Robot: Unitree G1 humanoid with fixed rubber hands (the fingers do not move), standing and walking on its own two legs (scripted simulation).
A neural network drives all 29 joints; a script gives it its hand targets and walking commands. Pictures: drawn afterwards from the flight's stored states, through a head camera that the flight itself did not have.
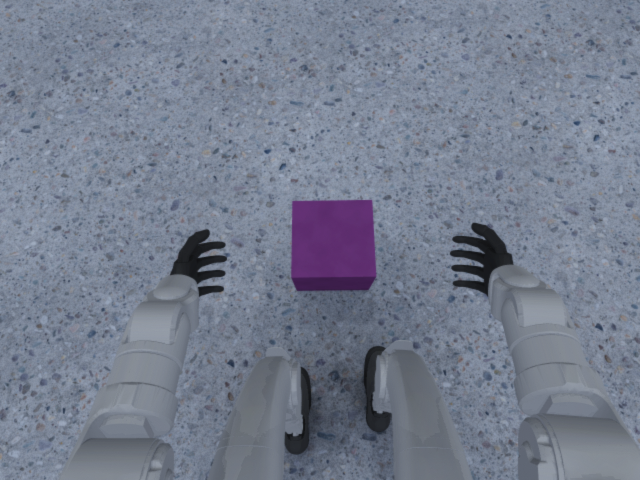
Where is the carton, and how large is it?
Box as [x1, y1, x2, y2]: [291, 200, 375, 290]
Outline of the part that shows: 292,201 291,277 296,289 368,289 375,277 371,200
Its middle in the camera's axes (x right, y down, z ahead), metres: +0.03 +0.03 +1.03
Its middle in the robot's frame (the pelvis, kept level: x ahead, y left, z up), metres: +0.53 +0.00 -0.58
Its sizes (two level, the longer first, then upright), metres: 0.202 0.197 0.184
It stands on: the floor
